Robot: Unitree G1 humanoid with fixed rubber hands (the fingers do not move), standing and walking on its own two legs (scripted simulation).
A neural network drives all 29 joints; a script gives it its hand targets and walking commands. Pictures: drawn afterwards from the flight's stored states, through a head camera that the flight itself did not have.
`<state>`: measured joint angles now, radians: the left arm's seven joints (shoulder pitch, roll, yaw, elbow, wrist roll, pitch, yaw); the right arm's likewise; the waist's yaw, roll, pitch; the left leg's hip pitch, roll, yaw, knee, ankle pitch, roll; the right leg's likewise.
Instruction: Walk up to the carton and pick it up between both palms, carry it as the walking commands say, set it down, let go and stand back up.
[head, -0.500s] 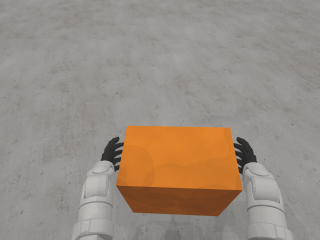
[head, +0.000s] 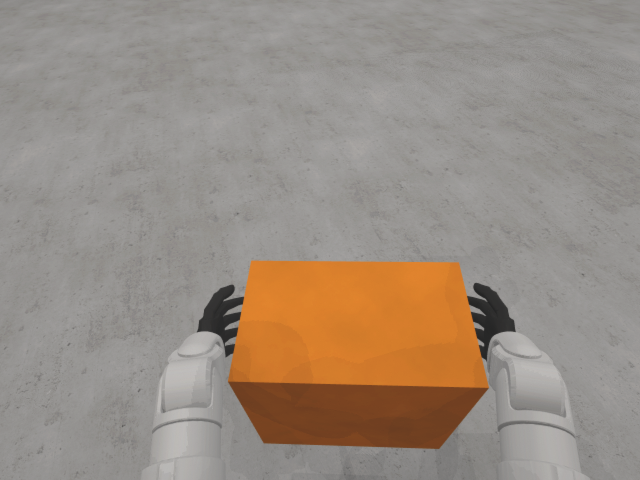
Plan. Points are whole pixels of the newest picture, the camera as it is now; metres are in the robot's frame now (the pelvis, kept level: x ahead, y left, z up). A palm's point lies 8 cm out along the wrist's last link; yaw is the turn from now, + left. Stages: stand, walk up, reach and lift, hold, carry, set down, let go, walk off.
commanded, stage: reach and lift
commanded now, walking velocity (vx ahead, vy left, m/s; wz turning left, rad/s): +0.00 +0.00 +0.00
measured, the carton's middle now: (351, 361) +0.30 -0.01 -0.03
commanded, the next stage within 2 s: hold in 0.80 s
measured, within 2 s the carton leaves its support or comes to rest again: neither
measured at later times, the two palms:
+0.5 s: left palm (207, 353) +0.27 +0.18 +0.03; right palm (491, 344) +0.28 -0.18 +0.04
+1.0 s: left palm (207, 358) +0.27 +0.18 +0.04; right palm (495, 349) +0.27 -0.18 +0.04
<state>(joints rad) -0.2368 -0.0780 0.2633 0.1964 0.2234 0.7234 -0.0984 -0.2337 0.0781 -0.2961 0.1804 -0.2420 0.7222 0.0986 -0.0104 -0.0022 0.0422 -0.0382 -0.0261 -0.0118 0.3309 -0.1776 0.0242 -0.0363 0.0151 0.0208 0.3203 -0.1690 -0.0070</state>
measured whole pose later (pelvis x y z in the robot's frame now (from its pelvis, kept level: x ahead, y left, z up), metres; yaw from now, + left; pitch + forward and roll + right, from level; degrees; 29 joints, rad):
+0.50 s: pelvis +0.01 +0.00 +0.00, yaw +0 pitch -6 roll +0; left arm -0.14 -0.07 0.22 0.09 0.20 0.72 -0.08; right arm -0.17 0.08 -0.25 0.11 -0.22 0.72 0.10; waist 0.01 0.00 0.06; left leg -0.03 -0.03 -0.01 0.30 -0.17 0.02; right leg -0.04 0.01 0.02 0.30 -0.17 -0.01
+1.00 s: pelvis +0.00 +0.00 +0.00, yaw +0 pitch -7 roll +0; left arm -0.15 -0.08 0.23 0.11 0.20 0.73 -0.08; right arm -0.17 0.07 -0.25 0.12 -0.22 0.72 0.09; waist 0.01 0.00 0.05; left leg -0.04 -0.02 -0.02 0.32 -0.17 0.02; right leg -0.04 0.02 0.02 0.32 -0.16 -0.01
